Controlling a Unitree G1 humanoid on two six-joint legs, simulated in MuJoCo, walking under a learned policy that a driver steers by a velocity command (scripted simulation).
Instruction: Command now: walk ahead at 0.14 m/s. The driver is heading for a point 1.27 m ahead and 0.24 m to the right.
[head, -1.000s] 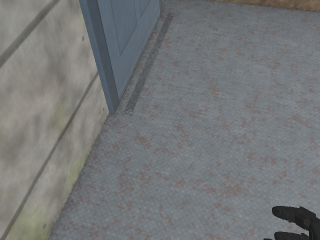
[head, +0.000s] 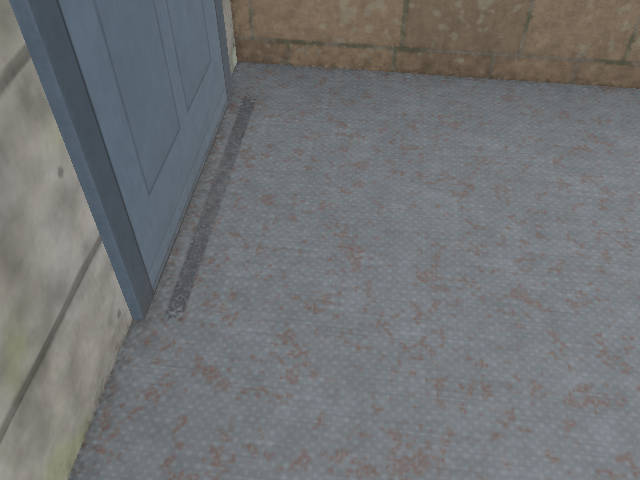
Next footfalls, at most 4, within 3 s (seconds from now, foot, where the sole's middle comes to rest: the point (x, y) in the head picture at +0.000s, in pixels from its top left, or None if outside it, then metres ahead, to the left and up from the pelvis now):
0.66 right None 0.43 -0.14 -0.76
1.18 left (291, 402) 0.70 0.10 -0.76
1.70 right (418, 315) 0.94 -0.21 -0.76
2.20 left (393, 211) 1.31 -0.18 -0.76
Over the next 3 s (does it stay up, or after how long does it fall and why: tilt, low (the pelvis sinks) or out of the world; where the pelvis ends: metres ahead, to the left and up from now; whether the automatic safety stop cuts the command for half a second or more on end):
stays up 1.24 -0.29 0.02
